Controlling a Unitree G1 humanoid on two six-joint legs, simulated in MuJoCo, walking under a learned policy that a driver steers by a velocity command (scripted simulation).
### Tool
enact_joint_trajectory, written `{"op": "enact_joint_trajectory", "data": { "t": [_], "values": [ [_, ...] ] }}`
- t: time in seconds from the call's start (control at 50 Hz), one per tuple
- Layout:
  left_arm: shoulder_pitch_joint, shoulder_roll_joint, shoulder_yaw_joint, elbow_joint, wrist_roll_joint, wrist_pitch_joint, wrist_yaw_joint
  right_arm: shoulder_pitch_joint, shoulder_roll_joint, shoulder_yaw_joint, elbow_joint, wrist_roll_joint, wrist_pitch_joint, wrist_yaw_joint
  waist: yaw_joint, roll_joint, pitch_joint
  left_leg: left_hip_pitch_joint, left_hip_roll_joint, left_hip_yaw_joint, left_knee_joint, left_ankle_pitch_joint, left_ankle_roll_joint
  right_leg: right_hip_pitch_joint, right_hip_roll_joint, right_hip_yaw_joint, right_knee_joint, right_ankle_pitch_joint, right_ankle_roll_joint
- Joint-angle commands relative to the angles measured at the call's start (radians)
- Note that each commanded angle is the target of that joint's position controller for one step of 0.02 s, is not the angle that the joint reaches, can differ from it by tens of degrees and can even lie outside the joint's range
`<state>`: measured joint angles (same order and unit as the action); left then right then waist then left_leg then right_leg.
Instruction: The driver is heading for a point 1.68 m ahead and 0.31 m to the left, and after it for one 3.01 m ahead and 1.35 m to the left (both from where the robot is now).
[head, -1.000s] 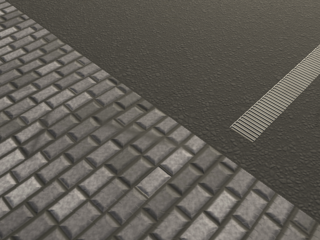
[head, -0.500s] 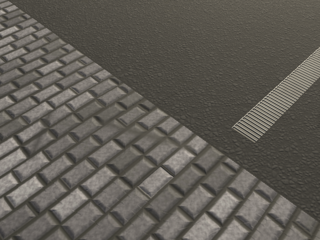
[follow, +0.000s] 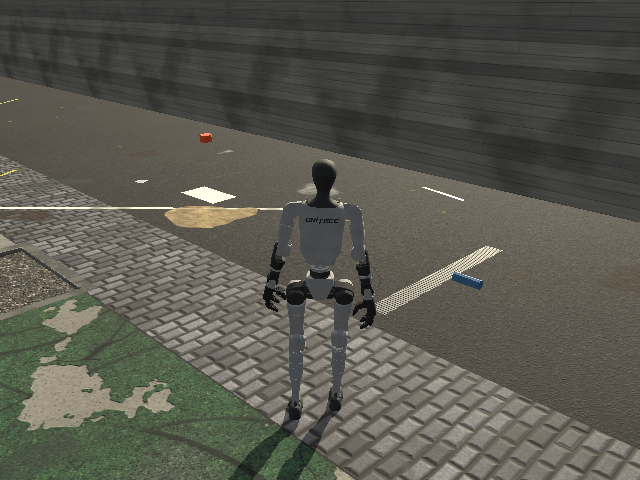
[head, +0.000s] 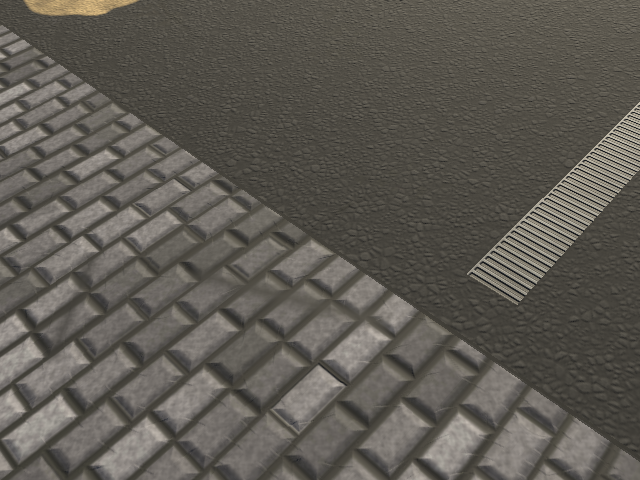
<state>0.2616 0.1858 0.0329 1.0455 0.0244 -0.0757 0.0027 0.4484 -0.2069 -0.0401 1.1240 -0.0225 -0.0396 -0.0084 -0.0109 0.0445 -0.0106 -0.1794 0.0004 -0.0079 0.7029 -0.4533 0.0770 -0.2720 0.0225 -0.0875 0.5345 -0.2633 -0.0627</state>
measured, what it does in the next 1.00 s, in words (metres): walks ahead: left foot, then right foot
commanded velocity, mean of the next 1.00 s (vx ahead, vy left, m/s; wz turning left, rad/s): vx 0.27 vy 0.00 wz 0.00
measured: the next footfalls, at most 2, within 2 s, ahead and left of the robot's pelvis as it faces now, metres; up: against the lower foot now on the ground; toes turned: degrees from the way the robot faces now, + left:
left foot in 0.44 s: +0.39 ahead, +0.06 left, +0.00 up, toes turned +4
right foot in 0.88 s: +0.42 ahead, -0.12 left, +0.00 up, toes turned -2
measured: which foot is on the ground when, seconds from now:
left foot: up 0.00-0.42, down 0.44-1.00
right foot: down 0.00-0.42, up 0.44-0.86, down 0.88-1.00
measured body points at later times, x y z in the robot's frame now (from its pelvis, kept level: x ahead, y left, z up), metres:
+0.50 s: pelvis +0.26 +0.01 -0.01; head +0.30 +0.01 +0.43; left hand +0.18 +0.23 -0.16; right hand +0.40 -0.23 -0.14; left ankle +0.35 +0.06 -0.73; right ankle +0.05 -0.09 -0.64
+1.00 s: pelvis +0.37 -0.01 +0.01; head +0.37 -0.01 +0.46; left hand +0.39 +0.21 -0.15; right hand +0.36 -0.22 -0.15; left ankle +0.35 +0.06 -0.73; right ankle +0.38 -0.12 -0.73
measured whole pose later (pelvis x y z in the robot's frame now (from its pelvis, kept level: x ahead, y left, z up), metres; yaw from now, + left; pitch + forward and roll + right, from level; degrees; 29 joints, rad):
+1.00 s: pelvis +0.37 -0.01 +0.01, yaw -1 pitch -2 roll +0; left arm 0.26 0.13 0.00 1.11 0.01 -0.02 0.04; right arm 0.31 -0.14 0.00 1.08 -0.01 -0.04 -0.03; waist -0.02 0.01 0.02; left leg -0.13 -0.05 0.10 0.39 -0.25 0.08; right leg -0.20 -0.01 -0.03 0.44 -0.22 -0.01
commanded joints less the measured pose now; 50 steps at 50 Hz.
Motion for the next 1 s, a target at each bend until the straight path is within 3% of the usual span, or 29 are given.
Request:
{"op": "enact_joint_trajectory", "data": {
  "t": [0.02, 0.06, 0.08, 0.12, 0.18, 0.24, 0.32, 0.36, 0.38, 0.4, 0.42, 0.44, 0.46, 0.48, 0.5, 0.52, 0.56, 0.58, 0.62, 0.66, 0.7, 0.76, 0.82, 0.86, 0.88, 0.9, 0.92, 0.94, 1.0],
  "values": [
    [0.262, 0.146, 0.033, 0.043, -0.001, 0.011, 0.005, -0.148, -0.068, -0.009, -0.133, -0.025, -0.030, 0.026, 0.067, -0.135, 0.167, -0.610, 0.037, -0.010, 0.443, 0.024, 0.043, 0.286, -0.386, 0.662, -0.424, -0.523, -0.154],
    [0.162, 0.110, 0.022, 0.003, -0.006, -0.010, -0.001, -0.143, -0.038, -0.004, -0.121, -0.013, -0.039, 0.040, 0.012, -0.079, 0.160, -0.536, 0.082, -0.020, 0.407, 0.176, 0.023, 0.216, -0.299, 0.467, -0.439, -0.230, -0.123],
    [0.163, 0.084, 0.013, 0.006, -0.008, -0.019, 0.002, -0.138, -0.045, -0.007, -0.116, -0.017, -0.035, 0.044, 0.001, -0.081, 0.143, -0.513, 0.088, -0.008, 0.387, 0.209, 0.008, 0.220, -0.267, 0.392, -0.438, -0.102, -0.110],
    [0.219, 0.068, 0.005, 0.029, -0.009, -0.031, 0.007, -0.155, -0.047, -0.012, -0.121, -0.015, -0.021, 0.046, -0.001, -0.096, 0.117, -0.519, 0.080, 0.026, 0.374, 0.250, -0.011, 0.263, -0.232, 0.292, -0.417, 0.141, -0.104],
    [0.289, 0.065, -0.002, 0.052, -0.010, -0.035, 0.010, -0.268, -0.033, -0.010, -0.163, -0.012, -0.007, 0.045, 0.014, -0.107, 0.120, -0.571, 0.070, 0.067, 0.322, 0.290, -0.032, 0.292, -0.212, 0.208, -0.395, 0.393, -0.108],
    [0.299, 0.058, -0.010, 0.051, -0.008, -0.036, 0.012, -0.421, -0.016, 0.002, -0.225, -0.005, -0.005, 0.045, 0.035, -0.117, 0.149, -0.545, 0.048, 0.107, 0.144, 0.348, -0.041, 0.263, -0.186, 0.154, -0.397, 0.516, -0.107],
    [0.318, 0.080, -0.008, 0.060, -0.006, -0.039, 0.020, -0.515, -0.017, 0.011, -0.267, 0.005, -0.007, 0.041, 0.046, -0.143, 0.155, -0.414, 0.006, 0.148, -0.070, 0.394, -0.003, 0.287, -0.201, 0.120, -0.386, 0.660, -0.102],
    [0.293, 0.098, -0.003, 0.060, -0.004, -0.042, 0.022, -0.467, -0.043, 0.001, -0.264, 0.005, -0.012, 0.030, 0.009, -0.145, 0.121, -0.317, -0.025, 0.153, -0.112, 0.366, 0.039, 0.336, -0.218, 0.101, -0.306, 0.875, -0.094],
    [0.279, 0.106, 0.000, 0.060, -0.003, -0.041, 0.025, -0.386, -0.058, -0.007, -0.239, 0.003, -0.019, 0.021, -0.026, -0.146, 0.082, -0.236, -0.054, 0.154, -0.120, 0.344, 0.057, 0.359, -0.215, 0.089, -0.203, 1.021, -0.081],
    [0.269, 0.113, 0.003, 0.061, -0.001, -0.037, 0.027, -0.243, -0.075, -0.019, -0.190, 0.003, -0.031, 0.013, -0.077, -0.142, 0.012, -0.112, -0.080, 0.148, -0.156, 0.360, 0.073, 0.371, -0.201, 0.083, -0.042, 1.083, -0.067],
    [0.251, 0.120, 0.005, 0.059, -0.013, -0.034, 0.028, -0.096, -0.090, -0.029, -0.140, -0.008, -0.045, 0.004, -0.141, -0.130, -0.052, 0.073, -0.050, 0.125, -0.248, 0.487, 0.088, 0.298, -0.170, 0.064, 0.154, 0.972, -0.047],
    [0.273, 0.081, -0.005, 0.038, -0.027, -0.034, 0.026, 0.040, -0.164, -0.048, -0.109, -0.034, -0.053, -0.003, -0.160, -0.052, -0.166, 0.319, 0.152, -0.061, -0.203, 0.653, 0.122, 0.105, -0.111, 0.040, 0.434, 0.571, -0.031],
    [0.462, -0.030, -0.020, 0.055, -0.071, -0.019, 0.024, 0.038, -0.236, -0.063, -0.116, -0.039, -0.049, 0.005, -0.066, 0.161, -0.321, 0.578, 0.480, -0.508, -0.205, 1.048, 0.333, -0.204, 0.073, 0.035, 0.857, -0.366, 0.009],
    [0.381, 0.068, 0.008, 0.056, -0.036, -0.008, 0.030, -0.015, -0.209, -0.066, -0.128, 0.018, -0.036, 0.012, -0.070, -0.023, -0.309, 0.445, 0.420, -0.514, -0.287, 0.966, 0.327, -0.215, 0.038, 0.158, 0.899, -0.258, 0.000],
    [0.263, 0.061, 0.009, 0.016, -0.019, -0.007, 0.027, -0.146, -0.144, -0.044, -0.146, 0.024, -0.037, 0.010, -0.032, -0.011, -0.132, 0.275, 0.380, -0.364, -0.338, 0.905, 0.288, -0.251, -0.007, 0.154, 0.848, -0.180, 0.002],
    [0.211, 0.056, 0.012, 0.005, -0.003, -0.007, 0.025, -0.194, -0.076, -0.025, -0.148, 0.018, -0.042, 0.011, -0.010, -0.040, -0.040, 0.149, 0.331, -0.275, -0.382, 0.919, 0.246, -0.236, -0.035, 0.141, 0.787, -0.139, 0.003],
    [0.215, 0.032, 0.016, 0.010, 0.017, 0.020, 0.013, -0.183, -0.006, -0.001, -0.123, 0.017, -0.050, -0.001, 0.033, -0.022, 0.008, 0.003, 0.257, -0.133, -0.430, 0.962, 0.186, -0.139, -0.061, 0.137, 0.680, -0.106, 0.012],
    [0.225, 0.007, 0.013, 0.017, 0.015, 0.034, 0.009, -0.167, 0.003, 0.007, -0.112, 0.013, -0.056, -0.003, 0.046, -0.023, 0.004, -0.035, 0.240, -0.094, -0.435, 1.013, 0.171, -0.088, -0.057, 0.131, 0.633, -0.095, 0.017],
    [0.233, -0.020, 0.007, 0.023, 0.008, 0.056, 0.010, -0.163, -0.030, 0.011, -0.104, 0.004, -0.068, -0.002, 0.077, -0.010, -0.011, -0.079, 0.217, -0.029, -0.431, 1.105, 0.165, -0.035, -0.045, 0.111, 0.535, -0.074, 0.031],
    [0.191, -0.013, 0.003, 0.015, 0.005, 0.069, 0.017, -0.164, -0.051, 0.017, -0.102, -0.003, -0.068, -0.002, 0.085, 0.019, -0.011, -0.087, 0.190, 0.017, -0.422, 1.106, 0.142, -0.024, -0.045, 0.091, 0.388, -0.042, 0.036],
    [0.124, 0.002, 0.000, 0.005, 0.000, 0.077, 0.025, -0.133, -0.054, 0.023, -0.092, -0.002, -0.059, -0.003, 0.062, 0.052, -0.019, -0.066, 0.176, 0.027, -0.414, 1.038, 0.117, -0.014, -0.042, 0.072, 0.273, -0.003, 0.038],
    [0.065, 0.015, -0.005, 0.004, -0.006, 0.087, 0.031, -0.089, -0.057, 0.027, -0.078, -0.001, -0.038, -0.009, 0.032, 0.062, -0.021, -0.063, 0.187, -0.007, -0.427, 0.779, 0.110, 0.017, -0.047, 0.064, 0.186, 0.017, 0.043],
    [0.033, 0.012, -0.012, 0.010, -0.004, 0.084, 0.036, -0.091, -0.043, 0.033, -0.075, -0.001, -0.018, -0.018, 0.024, 0.036, 0.034, -0.099, 0.203, -0.067, -0.431, 0.473, 0.115, 0.065, -0.055, 0.064, 0.050, -0.004, 0.039],
    [0.055, 0.008, -0.021, 0.026, 0.001, 0.070, 0.041, -0.082, -0.034, 0.035, -0.072, 0.003, -0.012, -0.023, 0.036, -0.022, 0.066, -0.141, 0.175, -0.080, -0.403, 0.350, 0.062, 0.169, -0.093, 0.113, -0.147, 0.144, 0.034],
    [0.089, 0.037, -0.019, 0.035, 0.006, 0.057, 0.045, -0.058, -0.026, 0.034, -0.075, 0.003, -0.013, -0.023, 0.018, -0.066, 0.058, -0.156, 0.141, -0.067, -0.371, 0.307, 0.033, 0.220, -0.168, 0.186, -0.163, 0.272, 0.027],
    [0.053, 0.066, -0.015, 0.045, -0.011, 0.054, 0.044, 0.039, 0.027, 0.039, -0.056, 0.017, -0.006, -0.019, -0.052, -0.172, 0.078, -0.118, 0.067, -0.022, -0.401, 0.228, 0.009, 0.143, -0.195, 0.229, -0.149, 0.313, -0.015],
    [0.041, 0.020, -0.023, 0.049, -0.018, 0.053, 0.036, 0.024, 0.018, 0.039, -0.039, 0.011, 0.001, -0.023, -0.029, -0.160, 0.089, -0.020, 0.062, -0.016, -0.410, 0.239, -0.002, 0.063, -0.178, 0.214, -0.163, 0.245, -0.012],
    [0.041, 0.001, -0.027, 0.048, -0.019, 0.050, 0.033, -0.002, -0.007, 0.030, -0.039, 0.011, 0.004, -0.026, -0.015, -0.125, 0.106, 0.001, 0.073, -0.026, -0.398, 0.288, -0.002, 0.045, -0.147, 0.186, -0.169, 0.222, 0.006],
    [0.061, 0.016, -0.026, 0.067, -0.022, 0.050, 0.044, -0.037, -0.008, 0.029, -0.044, 0.010, 0.007, -0.026, -0.007, -0.108, 0.077, 0.036, 0.093, -0.031, -0.388, 0.368, 0.001, 0.084, -0.127, 0.171, -0.186, 0.236, 0.019]
  ]
}}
